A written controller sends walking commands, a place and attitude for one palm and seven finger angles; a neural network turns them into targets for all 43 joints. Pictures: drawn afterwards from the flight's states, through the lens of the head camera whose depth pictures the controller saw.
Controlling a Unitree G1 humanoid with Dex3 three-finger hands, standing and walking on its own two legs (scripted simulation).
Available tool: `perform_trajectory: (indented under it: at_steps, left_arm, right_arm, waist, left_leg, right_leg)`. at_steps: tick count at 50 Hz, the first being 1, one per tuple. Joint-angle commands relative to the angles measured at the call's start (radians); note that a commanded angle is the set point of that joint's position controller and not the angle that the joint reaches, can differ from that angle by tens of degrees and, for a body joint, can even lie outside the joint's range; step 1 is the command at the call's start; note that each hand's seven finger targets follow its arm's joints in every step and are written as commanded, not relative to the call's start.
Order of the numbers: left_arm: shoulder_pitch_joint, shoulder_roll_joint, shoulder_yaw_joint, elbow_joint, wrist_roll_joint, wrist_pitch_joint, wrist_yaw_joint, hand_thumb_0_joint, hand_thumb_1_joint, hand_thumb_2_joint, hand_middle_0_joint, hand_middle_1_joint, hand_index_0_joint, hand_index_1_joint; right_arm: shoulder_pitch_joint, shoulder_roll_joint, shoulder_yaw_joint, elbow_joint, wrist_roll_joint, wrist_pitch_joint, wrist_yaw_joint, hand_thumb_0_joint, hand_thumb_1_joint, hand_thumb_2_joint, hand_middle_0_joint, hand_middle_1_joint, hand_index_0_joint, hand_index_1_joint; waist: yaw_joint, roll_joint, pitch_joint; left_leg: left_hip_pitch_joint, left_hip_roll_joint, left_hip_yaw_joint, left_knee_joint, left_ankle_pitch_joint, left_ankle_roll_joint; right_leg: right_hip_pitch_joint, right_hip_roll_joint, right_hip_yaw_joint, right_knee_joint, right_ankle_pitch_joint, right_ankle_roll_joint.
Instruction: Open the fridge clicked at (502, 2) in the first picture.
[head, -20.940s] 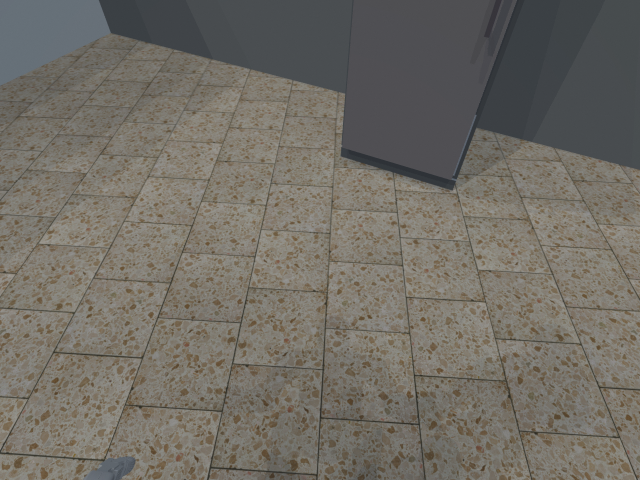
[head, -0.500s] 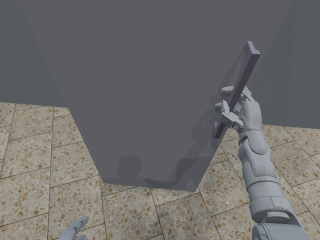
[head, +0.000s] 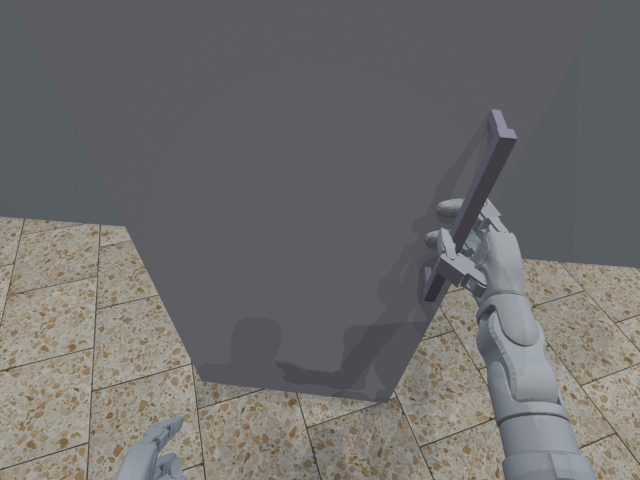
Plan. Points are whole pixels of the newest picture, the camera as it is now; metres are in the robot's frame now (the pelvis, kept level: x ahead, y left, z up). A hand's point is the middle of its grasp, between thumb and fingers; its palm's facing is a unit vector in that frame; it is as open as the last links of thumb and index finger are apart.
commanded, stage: pull the door a little, standing still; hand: right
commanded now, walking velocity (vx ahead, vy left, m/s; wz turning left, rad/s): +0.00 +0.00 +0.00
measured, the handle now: (456, 223) +0.42 -0.14 +0.12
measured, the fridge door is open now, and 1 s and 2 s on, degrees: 2 29 55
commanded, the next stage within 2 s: walk backward, drawing the door open in 0.12 s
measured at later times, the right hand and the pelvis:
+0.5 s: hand (438, 339) +0.25 -0.09 +0.11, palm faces -0.08 +0.99 -0.14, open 5.7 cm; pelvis -0.02 -0.01 +0.01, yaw +0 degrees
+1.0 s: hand (385, 445) +0.15 -0.04 +0.11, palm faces +0.05 +0.98 -0.18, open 5.7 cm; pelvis -0.09 +0.07 +0.01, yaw -6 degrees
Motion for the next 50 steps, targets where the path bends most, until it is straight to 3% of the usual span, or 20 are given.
perform_trajectory:
  at_steps: [1,4,9,10,11,12,13,14,15,20,24,32,37,41,44,47,49,50]
  left_arm:
    - [-0.053,0.104,0.043,-0.151,-0.003,-0.040,0.006,0.000,0.900,0.900,-0.200,-0.300,-0.200,-0.300]
    - [-0.075,0.100,0.039,-0.177,-0.002,-0.037,0.003,0.000,0.900,0.900,-0.200,-0.300,-0.200,-0.300]
    - [-0.128,0.086,0.027,-0.226,-0.004,-0.030,0.000,0.000,0.900,0.900,-0.200,-0.300,-0.200,-0.300]
    - [-0.134,0.081,0.025,-0.233,-0.005,-0.028,-0.002,0.000,0.900,0.900,-0.200,-0.300,-0.200,-0.300]
    - [-0.137,0.084,0.022,-0.232,-0.004,-0.025,0.001,0.000,0.900,0.900,-0.200,-0.300,-0.200,-0.300]
    - [-0.158,0.091,0.013,-0.216,-0.001,-0.010,0.042,0.000,0.900,0.900,-0.200,-0.300,-0.200,-0.300]
    - [-0.150,0.080,0.014,-0.188,0.010,0.000,0.064,0.000,0.900,0.900,-0.200,-0.300,-0.200,-0.300]
    - [-0.158,0.079,0.014,-0.178,0.020,0.013,0.072,0.000,0.900,0.900,-0.200,-0.300,-0.200,-0.300]
    - [-0.159,0.079,0.013,-0.182,0.025,0.027,0.073,0.000,0.900,0.900,-0.200,-0.300,-0.200,-0.300]
    - [-0.178,0.075,0.015,-0.217,0.032,0.080,0.075,0.000,0.900,0.900,-0.200,-0.300,-0.200,-0.300]
    - [-0.197,0.065,0.012,-0.246,0.036,0.104,0.071,0.000,0.900,0.900,-0.200,-0.300,-0.200,-0.300]
    - [-0.200,0.054,0.008,-0.254,0.047,0.098,0.066,0.000,0.900,0.900,-0.200,-0.300,-0.200,-0.300]
    - [-0.210,0.052,0.016,-0.243,0.049,0.073,0.075,0.000,0.900,0.900,-0.200,-0.300,-0.200,-0.300]
    - [-0.214,0.048,0.035,-0.217,0.052,0.040,0.078,0.000,0.900,0.900,-0.200,-0.300,-0.200,-0.300]
    - [-0.219,0.032,0.045,-0.196,0.047,0.007,0.080,0.000,0.900,0.900,-0.200,-0.300,-0.200,-0.300]
    - [-0.182,0.012,0.053,-0.154,0.036,-0.024,0.079,0.000,0.900,0.900,-0.200,-0.300,-0.200,-0.300]
    - [-0.162,0.000,0.053,-0.127,0.036,-0.056,0.081,0.000,0.900,0.900,-0.200,-0.300,-0.200,-0.300]
    - [-0.139,0.000,0.057,-0.113,0.035,-0.073,0.082,0.000,0.900,0.900,-0.200,-0.300,-0.200,-0.300]
  right_arm:
    - [-0.213,-0.089,-0.020,-0.293,-0.004,-0.059,0.012,0.000,-0.900,-0.900,0.450,1.400,0.450,1.400]
    - [-0.086,-0.072,-0.008,-0.340,0.005,-0.050,0.023,0.000,-0.900,-0.900,0.450,1.400,0.450,1.400]
    - [0.164,-0.053,0.010,-0.513,0.021,-0.019,0.036,0.000,-0.900,-0.900,0.450,1.400,0.450,1.400]
    - [0.206,-0.041,0.028,-0.572,0.017,-0.012,0.035,0.000,-0.900,-0.900,0.450,1.400,0.450,1.400]
    - [0.170,-0.052,0.028,-0.592,0.013,0.001,0.028,0.000,-0.900,-0.900,0.450,1.400,0.450,1.400]
    - [-0.171,-0.271,-0.022,-0.756,-0.075,-0.083,-0.030,0.000,-0.900,-0.900,0.450,1.400,0.450,1.400]
    - [-0.124,-0.247,-0.030,-0.686,-0.077,-0.101,-0.060,0.000,-0.900,-0.900,0.450,1.400,0.450,1.400]
    - [0.082,-0.134,0.046,-0.579,-0.090,-0.089,-0.066,0.000,-0.900,-0.900,0.450,1.400,0.450,1.400]
    - [0.152,-0.098,0.088,-0.567,-0.099,-0.085,-0.068,0.000,-0.900,-0.900,0.450,1.400,0.450,1.400]
    - [0.238,-0.094,0.126,-0.652,-0.117,-0.100,-0.085,0.000,-0.900,-0.900,0.450,1.400,0.450,1.400]
    - [0.287,-0.080,0.147,-0.699,-0.123,-0.102,-0.096,0.000,-0.900,-0.900,0.450,1.400,0.450,1.400]
    - [0.335,-0.058,0.185,-0.738,-0.149,-0.102,-0.114,0.000,-0.900,-0.900,0.450,1.400,0.450,1.400]
    - [0.350,-0.044,0.209,-0.761,-0.167,-0.103,-0.113,0.000,-0.900,-0.900,0.450,1.400,0.450,1.400]
    - [0.371,-0.053,0.202,-0.805,-0.183,-0.104,-0.114,0.000,-0.900,-0.900,0.450,1.400,0.450,1.400]
    - [0.383,-0.064,0.196,-0.832,-0.186,-0.099,-0.115,0.000,-0.900,-0.900,0.450,1.400,0.450,1.400]
    - [0.370,-0.086,0.173,-0.876,-0.194,-0.086,-0.123,0.000,-0.900,-0.900,0.450,1.400,0.450,1.400]
    - [0.374,-0.077,0.171,-0.865,-0.198,-0.074,-0.121,0.000,-0.900,-0.900,0.450,1.400,0.450,1.400]
    - [0.361,-0.082,0.163,-0.865,-0.202,-0.072,-0.114,0.000,-0.900,-0.900,0.450,1.400,0.450,1.400]
  waist:
    - [-0.026,0.033,-0.324]
    - [-0.041,0.091,-0.310]
    - [-0.064,0.084,-0.263]
    - [-0.061,0.064,-0.254]
    - [-0.047,0.062,-0.222]
    - [0.003,0.027,-0.162]
    - [0.015,0.074,-0.119]
    - [0.011,0.088,-0.110]
    - [0.006,0.079,-0.127]
    - [0.014,0.025,-0.221]
    - [0.013,0.032,-0.207]
    - [0.020,0.021,-0.132]
    - [0.030,0.002,-0.063]
    - [0.029,-0.010,-0.080]
    - [0.026,0.056,-0.089]
    - [0.035,0.188,-0.117]
    - [0.036,0.205,-0.105]
    - [0.049,0.180,-0.100]
  left_leg:
    - [0.164,0.005,-0.010,-0.013,0.623,-0.008]
    - [0.198,0.010,-0.006,-0.016,0.639,-0.011]
    - [0.233,0.017,-0.009,-0.029,0.643,-0.014]
    - [0.231,0.017,-0.008,-0.028,0.642,-0.013]
    - [0.207,0.016,-0.008,-0.035,0.621,-0.015]
    - [0.140,0.102,-0.141,-0.159,0.615,-0.035]
    - [0.126,0.125,-0.130,-0.205,0.548,-0.026]
    - [0.109,0.128,-0.124,-0.206,0.546,-0.022]
    - [0.117,0.121,-0.107,-0.192,0.570,-0.031]
    - [0.149,0.073,-0.038,-0.127,0.591,-0.045]
    - [0.141,0.051,-0.022,-0.117,0.499,-0.050]
    - [0.152,0.034,-0.020,-0.167,0.275,-0.054]
    - [0.141,0.023,-0.035,-0.153,0.107,-0.046]
    - [0.161,0.022,-0.051,-0.132,0.073,-0.043]
    - [0.158,0.048,-0.059,-0.211,0.037,-0.045]
    - [0.015,0.158,-0.063,-0.380,-0.059,-0.040]
    - [0.014,0.180,-0.008,-0.369,0.036,-0.036]
    - [-0.008,0.166,0.040,-0.333,0.120,-0.049]
  right_leg:
    - [0.161,0.013,0.025,-0.014,0.566,-0.016]
    - [0.144,0.012,0.024,-0.026,0.553,-0.019]
    - [0.132,0.015,0.013,-0.043,0.498,-0.021]
    - [0.138,0.013,0.013,-0.046,0.504,-0.019]
    - [0.135,0.014,0.015,-0.045,0.478,-0.019]
    - [0.171,-0.011,0.018,-0.035,0.380,-0.044]
    - [0.170,-0.009,0.044,-0.038,0.321,-0.041]
    - [0.195,-0.016,0.048,-0.045,0.333,-0.040]
    - [0.216,-0.027,0.049,-0.066,0.383,-0.040]
    - [0.327,-0.082,0.078,-0.127,0.700,-0.035]
    - [0.323,-0.102,0.099,-0.164,0.744,-0.034]
    - [0.155,-0.094,0.133,-0.264,0.415,-0.041]
    - [0.019,-0.115,0.212,-0.353,0.121,-0.057]
    - [-0.019,-0.141,0.259,-0.354,0.082,-0.076]
    - [-0.019,-0.094,0.204,-0.291,0.051,-0.056]
    - [0.112,0.023,0.024,-0.030,0.071,-0.009]
    - [0.057,0.044,-0.023,0.131,-0.012,0.003]
    - [0.069,0.040,-0.047,0.164,-0.037,0.004]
